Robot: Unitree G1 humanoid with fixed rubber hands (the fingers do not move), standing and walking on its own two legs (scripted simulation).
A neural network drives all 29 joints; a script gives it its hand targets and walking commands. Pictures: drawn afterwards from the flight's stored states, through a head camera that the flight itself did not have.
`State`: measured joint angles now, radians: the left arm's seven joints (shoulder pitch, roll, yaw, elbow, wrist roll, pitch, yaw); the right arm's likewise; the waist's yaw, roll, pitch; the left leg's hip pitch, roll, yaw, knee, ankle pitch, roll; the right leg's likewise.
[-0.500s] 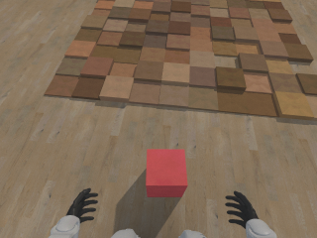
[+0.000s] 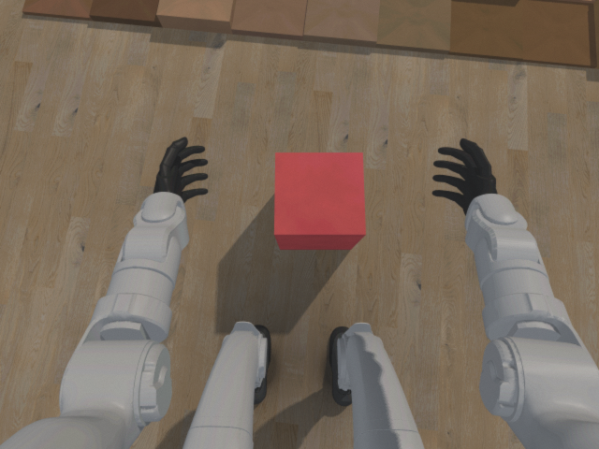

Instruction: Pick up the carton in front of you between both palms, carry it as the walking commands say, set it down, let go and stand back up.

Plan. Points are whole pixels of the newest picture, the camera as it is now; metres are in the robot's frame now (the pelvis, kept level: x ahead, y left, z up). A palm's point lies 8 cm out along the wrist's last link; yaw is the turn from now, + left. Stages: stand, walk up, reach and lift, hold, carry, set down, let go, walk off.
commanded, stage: reach and lift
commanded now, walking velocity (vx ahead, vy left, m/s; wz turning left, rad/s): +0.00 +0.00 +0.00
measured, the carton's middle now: (317, 206) +0.53 -0.03 -0.55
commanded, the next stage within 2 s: none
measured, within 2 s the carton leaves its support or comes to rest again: neither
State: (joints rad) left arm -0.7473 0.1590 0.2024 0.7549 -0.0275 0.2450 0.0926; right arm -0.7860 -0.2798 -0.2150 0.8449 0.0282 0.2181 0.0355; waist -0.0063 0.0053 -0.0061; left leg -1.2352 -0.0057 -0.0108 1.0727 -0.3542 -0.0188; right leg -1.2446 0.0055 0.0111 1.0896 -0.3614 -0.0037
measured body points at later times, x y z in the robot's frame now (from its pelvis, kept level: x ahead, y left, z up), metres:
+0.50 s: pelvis +0.01 +0.00 -0.03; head +0.35 -0.02 +0.27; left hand +0.55 +0.16 -0.17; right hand +0.56 -0.22 -0.16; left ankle +0.07 +0.13 -0.64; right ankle +0.07 -0.12 -0.64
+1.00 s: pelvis -0.04 +0.01 -0.25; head +0.33 -0.01 +0.00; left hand +0.54 +0.16 -0.41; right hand +0.53 -0.23 -0.41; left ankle +0.07 +0.14 -0.64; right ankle +0.07 -0.12 -0.64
